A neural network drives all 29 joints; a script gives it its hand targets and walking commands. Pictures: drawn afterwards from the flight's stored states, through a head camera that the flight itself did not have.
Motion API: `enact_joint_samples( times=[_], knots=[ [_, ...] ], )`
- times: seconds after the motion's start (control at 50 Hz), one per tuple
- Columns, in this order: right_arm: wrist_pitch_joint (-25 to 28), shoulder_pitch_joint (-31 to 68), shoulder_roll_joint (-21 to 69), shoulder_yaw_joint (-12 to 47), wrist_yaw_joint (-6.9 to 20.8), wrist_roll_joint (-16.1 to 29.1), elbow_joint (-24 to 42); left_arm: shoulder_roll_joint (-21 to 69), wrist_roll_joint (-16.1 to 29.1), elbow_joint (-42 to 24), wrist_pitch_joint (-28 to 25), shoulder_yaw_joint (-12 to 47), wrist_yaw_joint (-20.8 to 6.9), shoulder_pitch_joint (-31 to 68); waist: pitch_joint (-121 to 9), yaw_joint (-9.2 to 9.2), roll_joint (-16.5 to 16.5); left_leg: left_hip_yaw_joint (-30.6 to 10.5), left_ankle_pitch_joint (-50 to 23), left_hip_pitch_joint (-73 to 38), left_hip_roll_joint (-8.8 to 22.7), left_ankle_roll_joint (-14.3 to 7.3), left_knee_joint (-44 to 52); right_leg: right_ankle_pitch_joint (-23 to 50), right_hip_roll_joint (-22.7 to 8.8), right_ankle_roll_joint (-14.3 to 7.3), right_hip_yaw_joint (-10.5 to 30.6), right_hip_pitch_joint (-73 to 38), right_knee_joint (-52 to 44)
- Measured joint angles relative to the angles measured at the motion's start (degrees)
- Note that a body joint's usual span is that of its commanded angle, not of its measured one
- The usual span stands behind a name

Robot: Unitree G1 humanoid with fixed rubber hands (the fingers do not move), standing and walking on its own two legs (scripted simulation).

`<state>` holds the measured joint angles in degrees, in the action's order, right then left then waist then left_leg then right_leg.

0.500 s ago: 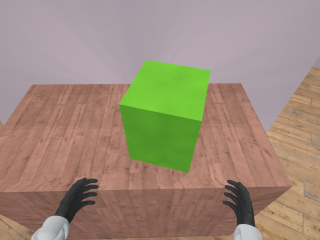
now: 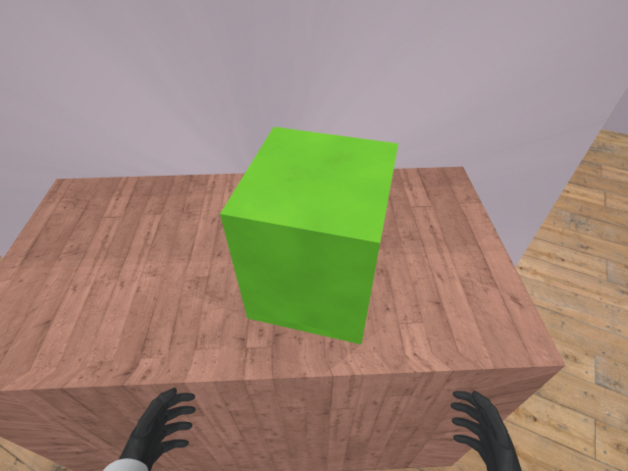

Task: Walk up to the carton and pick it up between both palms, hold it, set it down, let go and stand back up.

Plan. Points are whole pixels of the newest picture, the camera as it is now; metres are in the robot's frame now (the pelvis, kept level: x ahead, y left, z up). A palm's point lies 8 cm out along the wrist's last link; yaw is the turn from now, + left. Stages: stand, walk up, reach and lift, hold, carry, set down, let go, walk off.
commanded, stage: set down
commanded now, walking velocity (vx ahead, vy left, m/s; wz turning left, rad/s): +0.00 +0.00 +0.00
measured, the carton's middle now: (317, 236) +0.47 +0.03 +0.03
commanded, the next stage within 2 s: let go in 0.30 s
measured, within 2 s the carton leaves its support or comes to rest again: neither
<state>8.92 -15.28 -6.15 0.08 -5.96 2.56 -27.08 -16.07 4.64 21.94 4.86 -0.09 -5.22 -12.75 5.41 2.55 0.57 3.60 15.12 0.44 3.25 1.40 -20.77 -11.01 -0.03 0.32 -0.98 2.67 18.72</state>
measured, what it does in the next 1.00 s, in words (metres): stands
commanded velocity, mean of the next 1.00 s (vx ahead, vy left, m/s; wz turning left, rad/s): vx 0.00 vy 0.00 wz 0.00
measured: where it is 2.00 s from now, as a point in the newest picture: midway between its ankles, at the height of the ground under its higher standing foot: outside the picture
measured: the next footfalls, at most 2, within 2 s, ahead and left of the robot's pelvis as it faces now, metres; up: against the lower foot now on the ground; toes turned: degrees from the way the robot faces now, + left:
none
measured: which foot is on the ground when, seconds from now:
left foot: down 0.00-1.00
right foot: down 0.00-1.00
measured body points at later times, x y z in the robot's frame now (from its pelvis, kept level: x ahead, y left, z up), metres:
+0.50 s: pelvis -0.01 -0.01 +0.00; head -0.01 -0.01 +0.45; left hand +0.16 +0.22 -0.08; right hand +0.16 -0.23 -0.09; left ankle -0.04 +0.12 -0.75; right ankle +0.00 -0.13 -0.75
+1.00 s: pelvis -0.01 -0.01 -0.01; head -0.03 -0.01 +0.44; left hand +0.10 +0.25 -0.10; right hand +0.11 -0.26 -0.12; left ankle -0.04 +0.12 -0.75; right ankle +0.00 -0.13 -0.75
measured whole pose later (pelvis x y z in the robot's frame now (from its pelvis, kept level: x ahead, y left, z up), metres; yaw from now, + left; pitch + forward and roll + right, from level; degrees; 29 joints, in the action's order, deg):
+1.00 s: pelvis -0.01 -0.01 -0.01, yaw +1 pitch -2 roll +0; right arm 2.6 -15.4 -14.6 -2.0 0.8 -1.0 -43.1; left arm -13.7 -1.6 35.5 -1.6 -1.5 -0.3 -17.6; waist -0.7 0.6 1.4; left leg 2.3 16.1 8.4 2.6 1.2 -26.4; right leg -13.4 -1.0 0.3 -2.0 11.0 26.3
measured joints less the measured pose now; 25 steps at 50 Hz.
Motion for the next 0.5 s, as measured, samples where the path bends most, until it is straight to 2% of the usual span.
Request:
enact_joint_samples(
  times=[0.2,0.5],
  knots=[
    [0.8,2.4,-2.0,-1.2,3.7,-2.4,-7.1,2.5,-2.7,4.2,1.1,-0.1,2.5,0.6,-0.8,-0.64,0.2,-0.1,-0.5,0.2,-0.1,0.1,0.5,0.1,0.0,-0.1,-0.1,0.4,0.1],
    [2.5,4.9,-3.9,-2.5,7.0,-4.7,-14.0,5.0,-4.8,6.6,2.7,0.0,5.7,1.6,-1.1,-1.02,-0.5,-0.7,-1.0,1.5,0.3,0.7,0.0,-0.3,0.2,-0.8,-0.6,2.1,1.9]
  ],
)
